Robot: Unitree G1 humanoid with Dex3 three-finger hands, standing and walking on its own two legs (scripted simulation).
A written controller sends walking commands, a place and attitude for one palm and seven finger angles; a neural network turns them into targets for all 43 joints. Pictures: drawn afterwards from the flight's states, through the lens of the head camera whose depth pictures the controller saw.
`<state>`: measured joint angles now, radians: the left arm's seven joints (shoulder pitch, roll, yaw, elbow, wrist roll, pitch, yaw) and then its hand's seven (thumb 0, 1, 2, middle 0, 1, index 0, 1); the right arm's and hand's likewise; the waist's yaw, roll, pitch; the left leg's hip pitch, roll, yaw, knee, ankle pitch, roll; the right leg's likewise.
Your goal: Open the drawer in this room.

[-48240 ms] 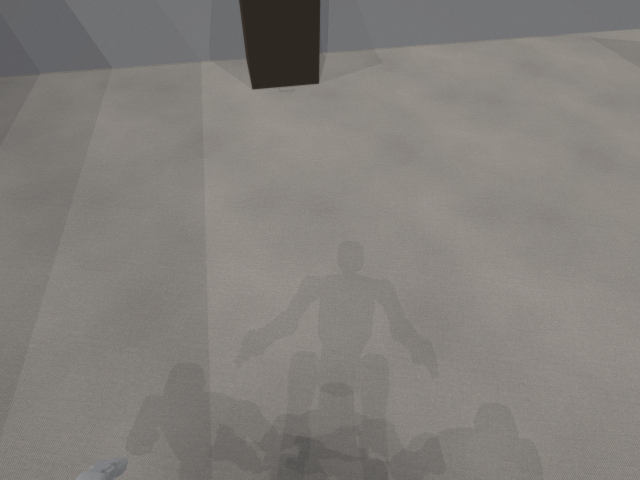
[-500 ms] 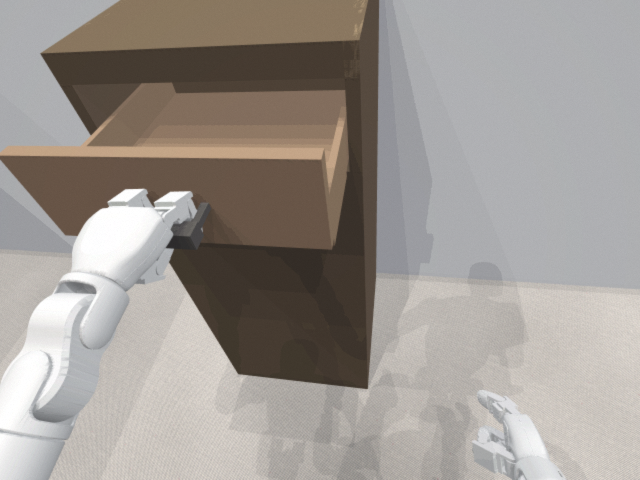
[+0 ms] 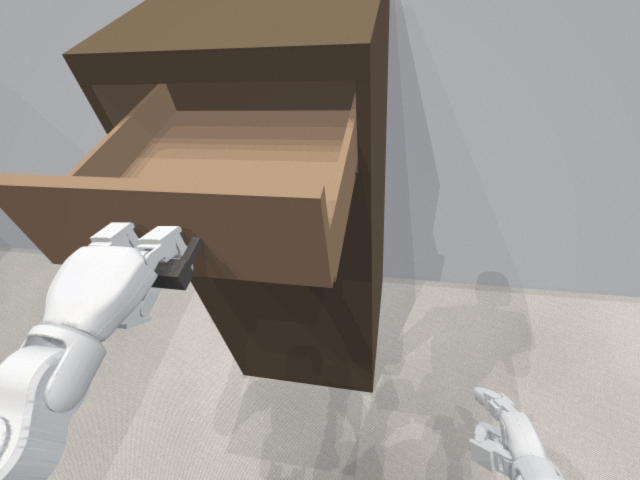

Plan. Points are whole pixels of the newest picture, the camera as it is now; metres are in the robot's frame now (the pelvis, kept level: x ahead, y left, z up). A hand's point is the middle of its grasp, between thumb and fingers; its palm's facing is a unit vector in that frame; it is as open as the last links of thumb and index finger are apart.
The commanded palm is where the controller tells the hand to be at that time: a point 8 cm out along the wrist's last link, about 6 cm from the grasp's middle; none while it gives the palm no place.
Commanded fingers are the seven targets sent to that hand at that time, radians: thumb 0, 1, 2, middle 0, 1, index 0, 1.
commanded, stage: pull the drawer open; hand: left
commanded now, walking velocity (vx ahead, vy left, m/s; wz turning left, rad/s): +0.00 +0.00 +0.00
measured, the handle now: (148, 256) +0.30 +0.22 +0.18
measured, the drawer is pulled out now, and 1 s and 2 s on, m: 0.23 0.30 0.28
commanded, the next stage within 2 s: open the thumb to release the handle in 0.86 s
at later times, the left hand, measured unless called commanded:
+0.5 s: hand (114, 346) +0.20 +0.22 +0.15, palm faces +0.08 -0.09 -0.99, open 5.5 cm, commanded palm +0.15 +0.24 +0.22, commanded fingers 0.00 0.90 0.90 -0.40 -1.35 -0.40 -1.35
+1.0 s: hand (99, 369) +0.18 +0.23 +0.15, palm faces +0.08 -0.08 -0.99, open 5.6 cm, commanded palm +0.15 +0.24 +0.22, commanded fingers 0.00 0.69 0.81 -0.38 -1.33 -0.38 -1.33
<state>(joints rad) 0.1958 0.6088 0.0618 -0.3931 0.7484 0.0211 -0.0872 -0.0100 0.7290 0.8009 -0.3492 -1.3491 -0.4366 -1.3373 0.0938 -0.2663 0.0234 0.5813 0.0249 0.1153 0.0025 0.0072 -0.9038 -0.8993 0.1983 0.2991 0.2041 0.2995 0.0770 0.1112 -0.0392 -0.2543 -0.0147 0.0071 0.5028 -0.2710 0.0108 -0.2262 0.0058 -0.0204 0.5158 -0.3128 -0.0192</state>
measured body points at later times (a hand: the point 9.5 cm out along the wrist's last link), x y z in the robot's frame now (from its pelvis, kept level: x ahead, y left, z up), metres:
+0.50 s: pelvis -0.01 +0.00 +0.00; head -0.01 -0.05 +0.45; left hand +0.19 +0.23 +0.21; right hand +0.22 -0.21 -0.09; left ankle -0.01 +0.11 -0.74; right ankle -0.03 -0.10 -0.74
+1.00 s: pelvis +0.00 +0.01 +0.00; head +0.00 -0.04 +0.44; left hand +0.17 +0.23 +0.21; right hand +0.22 -0.21 -0.09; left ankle -0.01 +0.11 -0.74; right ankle -0.03 -0.10 -0.74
